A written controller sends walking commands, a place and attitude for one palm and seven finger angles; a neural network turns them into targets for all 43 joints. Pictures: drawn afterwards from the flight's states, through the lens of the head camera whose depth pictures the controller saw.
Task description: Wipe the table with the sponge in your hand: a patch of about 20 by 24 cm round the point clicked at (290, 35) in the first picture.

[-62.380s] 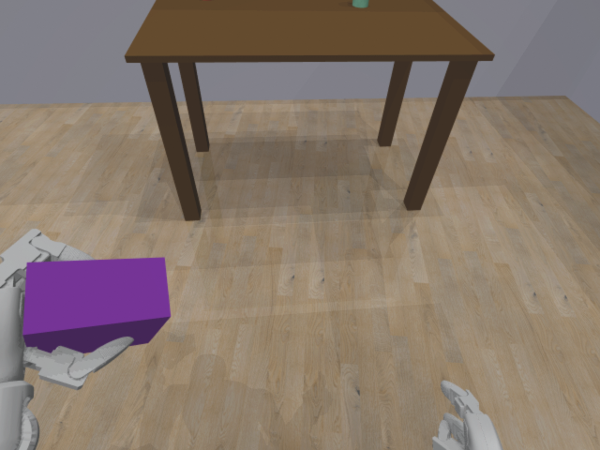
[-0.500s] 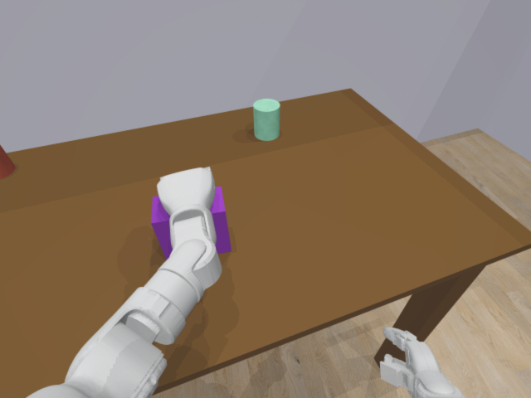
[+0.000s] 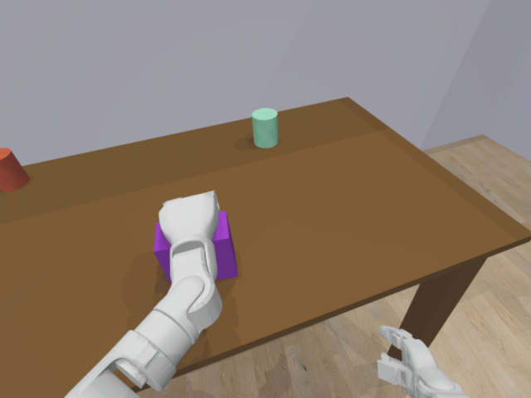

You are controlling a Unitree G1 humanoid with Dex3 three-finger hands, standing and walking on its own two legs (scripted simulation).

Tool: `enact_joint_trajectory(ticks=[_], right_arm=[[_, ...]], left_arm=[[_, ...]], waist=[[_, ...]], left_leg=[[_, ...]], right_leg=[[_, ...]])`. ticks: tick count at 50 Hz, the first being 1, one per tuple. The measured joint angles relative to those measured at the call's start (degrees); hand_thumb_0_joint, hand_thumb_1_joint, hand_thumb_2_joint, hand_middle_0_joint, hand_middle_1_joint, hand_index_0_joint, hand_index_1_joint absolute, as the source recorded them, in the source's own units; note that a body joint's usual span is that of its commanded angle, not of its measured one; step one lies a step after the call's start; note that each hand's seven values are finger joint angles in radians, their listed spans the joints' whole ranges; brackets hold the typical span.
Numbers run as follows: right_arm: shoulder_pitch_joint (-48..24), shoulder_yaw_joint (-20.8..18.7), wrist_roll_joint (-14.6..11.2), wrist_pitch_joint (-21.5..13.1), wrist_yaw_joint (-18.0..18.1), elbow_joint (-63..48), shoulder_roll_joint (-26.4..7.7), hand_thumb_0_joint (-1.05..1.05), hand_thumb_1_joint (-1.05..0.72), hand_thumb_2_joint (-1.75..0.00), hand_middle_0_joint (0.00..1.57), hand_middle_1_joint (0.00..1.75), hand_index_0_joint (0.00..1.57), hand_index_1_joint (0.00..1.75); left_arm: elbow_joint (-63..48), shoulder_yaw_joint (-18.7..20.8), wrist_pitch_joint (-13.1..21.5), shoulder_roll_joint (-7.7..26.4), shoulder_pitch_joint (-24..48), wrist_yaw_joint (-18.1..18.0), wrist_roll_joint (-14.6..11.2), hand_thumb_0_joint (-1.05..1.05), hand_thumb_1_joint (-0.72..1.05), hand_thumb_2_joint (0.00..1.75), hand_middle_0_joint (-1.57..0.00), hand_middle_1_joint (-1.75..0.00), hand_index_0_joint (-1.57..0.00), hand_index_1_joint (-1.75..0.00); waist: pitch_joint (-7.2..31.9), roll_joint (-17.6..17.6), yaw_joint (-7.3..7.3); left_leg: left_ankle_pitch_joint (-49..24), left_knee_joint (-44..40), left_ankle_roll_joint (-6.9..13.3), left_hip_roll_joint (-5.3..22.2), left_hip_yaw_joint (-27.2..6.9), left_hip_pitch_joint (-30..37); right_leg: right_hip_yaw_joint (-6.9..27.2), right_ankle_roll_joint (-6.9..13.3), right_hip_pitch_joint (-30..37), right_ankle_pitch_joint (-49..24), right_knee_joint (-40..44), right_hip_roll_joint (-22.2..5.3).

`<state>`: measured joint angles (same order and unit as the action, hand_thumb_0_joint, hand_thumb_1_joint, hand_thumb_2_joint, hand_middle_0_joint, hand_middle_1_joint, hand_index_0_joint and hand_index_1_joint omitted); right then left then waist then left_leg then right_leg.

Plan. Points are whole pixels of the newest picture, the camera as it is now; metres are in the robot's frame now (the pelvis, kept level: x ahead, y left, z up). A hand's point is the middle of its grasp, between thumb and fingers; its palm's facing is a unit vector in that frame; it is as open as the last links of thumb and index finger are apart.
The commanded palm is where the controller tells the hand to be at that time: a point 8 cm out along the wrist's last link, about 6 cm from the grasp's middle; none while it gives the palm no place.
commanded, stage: wipe back along the third lane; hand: left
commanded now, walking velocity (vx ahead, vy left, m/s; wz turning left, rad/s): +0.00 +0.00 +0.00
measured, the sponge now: (200, 256) +0.34 +0.16 +0.04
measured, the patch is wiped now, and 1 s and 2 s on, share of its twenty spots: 1.00 1.00 1.00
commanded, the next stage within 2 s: slide back across to the middle lane in 0.62 s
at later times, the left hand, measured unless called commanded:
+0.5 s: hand (210, 256) +0.31 +0.12 +0.09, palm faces +0.10 -0.10 -0.99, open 10.3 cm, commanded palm +0.25 +0.10 +0.12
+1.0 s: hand (208, 266) +0.28 +0.12 +0.09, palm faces +0.14 -0.24 -0.96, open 10.3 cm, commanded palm +0.23 +0.12 +0.14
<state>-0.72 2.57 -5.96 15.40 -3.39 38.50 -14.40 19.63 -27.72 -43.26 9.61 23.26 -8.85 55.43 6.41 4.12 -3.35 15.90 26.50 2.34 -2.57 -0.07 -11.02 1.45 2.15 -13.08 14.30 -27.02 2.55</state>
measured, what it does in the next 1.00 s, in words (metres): stands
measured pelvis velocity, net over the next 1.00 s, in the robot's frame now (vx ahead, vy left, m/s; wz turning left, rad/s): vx -0.01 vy -0.03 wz -0.02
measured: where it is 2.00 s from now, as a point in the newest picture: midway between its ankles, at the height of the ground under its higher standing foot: outside the picture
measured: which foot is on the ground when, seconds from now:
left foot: down 0.00-1.00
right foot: down 0.00-1.00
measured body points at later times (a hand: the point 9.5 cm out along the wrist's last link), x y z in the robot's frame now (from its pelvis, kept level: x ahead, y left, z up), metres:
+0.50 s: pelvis -0.01 -0.02 +0.00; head -0.05 -0.07 +0.44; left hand +0.30 +0.13 +0.14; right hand +0.23 -0.22 -0.08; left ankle -0.02 +0.09 -0.74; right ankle +0.00 -0.10 -0.74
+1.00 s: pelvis -0.01 -0.03 +0.00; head -0.06 -0.07 +0.44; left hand +0.27 +0.13 +0.15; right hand +0.24 -0.23 -0.06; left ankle -0.02 +0.09 -0.74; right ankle +0.00 -0.10 -0.74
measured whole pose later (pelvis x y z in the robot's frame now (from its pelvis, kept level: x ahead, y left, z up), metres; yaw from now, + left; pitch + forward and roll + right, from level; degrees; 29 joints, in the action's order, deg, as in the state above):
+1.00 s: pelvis -0.01 -0.03 +0.00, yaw -1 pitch -3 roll +1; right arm -1.7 2.2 -5.6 14.0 -3.5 35.6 -14.6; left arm -2.5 -23.5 -38.1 13.3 5.9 -7.9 53.0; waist 4.7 4.9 -3.6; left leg 15.8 26.6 0.2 -0.6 0.6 -8.1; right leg 2.0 4.3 -11.1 14.2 -28.3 4.6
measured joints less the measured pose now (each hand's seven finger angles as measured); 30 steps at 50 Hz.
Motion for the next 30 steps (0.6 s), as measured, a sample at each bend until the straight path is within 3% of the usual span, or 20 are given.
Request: enact_joint_trajectory(ticks=[30], right_arm=[[0.10,-0.39,-0.04,-0.89,-2.22,-1.62,-0.46,0.01,-0.91,-0.90,0.20,0.30,0.22,0.31]], left_arm=[[-13.50,-1.05,1.80,1.49,-11.04,0.51,1.14,0.00,-0.50,1.03,-0.62,-1.40,-0.69,-1.36]], waist=[[-0.68,1.29,-0.76]], left_leg=[[0.14,0.84,-1.78,1.30,-0.39,1.29]], right_leg=[[-0.53,1.82,0.77,0.54,-1.81,1.31]])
